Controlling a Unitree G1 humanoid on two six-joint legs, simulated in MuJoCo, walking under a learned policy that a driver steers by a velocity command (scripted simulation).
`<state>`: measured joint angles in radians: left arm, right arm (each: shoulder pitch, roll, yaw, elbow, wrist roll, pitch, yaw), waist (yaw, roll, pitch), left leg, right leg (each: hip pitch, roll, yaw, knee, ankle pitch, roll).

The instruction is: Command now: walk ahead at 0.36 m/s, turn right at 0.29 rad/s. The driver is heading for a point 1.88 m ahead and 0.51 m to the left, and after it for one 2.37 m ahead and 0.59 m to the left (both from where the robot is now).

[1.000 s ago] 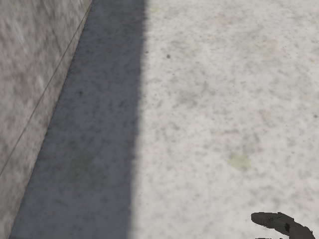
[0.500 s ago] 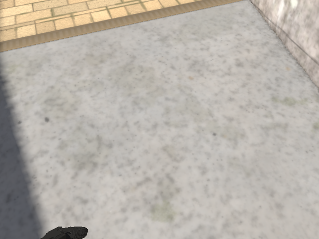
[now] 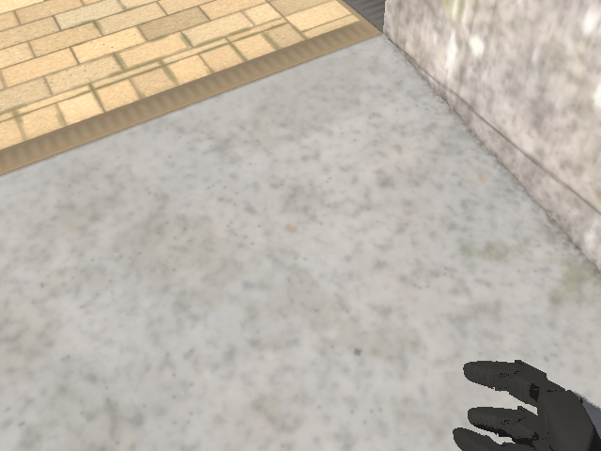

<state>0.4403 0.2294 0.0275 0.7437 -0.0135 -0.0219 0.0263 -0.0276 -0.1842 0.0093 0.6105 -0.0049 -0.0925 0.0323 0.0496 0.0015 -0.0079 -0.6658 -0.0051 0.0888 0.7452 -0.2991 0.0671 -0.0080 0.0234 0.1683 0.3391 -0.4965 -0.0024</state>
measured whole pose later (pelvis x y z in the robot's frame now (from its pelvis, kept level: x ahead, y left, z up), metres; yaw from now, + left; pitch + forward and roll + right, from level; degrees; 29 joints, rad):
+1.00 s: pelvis +0.19 -0.03 +0.04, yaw -1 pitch -1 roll +1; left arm 0.15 0.17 0.02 0.84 0.01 0.01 0.03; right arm 0.14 -0.19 -0.01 0.94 -0.01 0.04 -0.07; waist -0.02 0.00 0.03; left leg -0.24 0.03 0.02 0.64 -0.52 0.05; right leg -0.24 0.02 0.02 0.51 -0.40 0.06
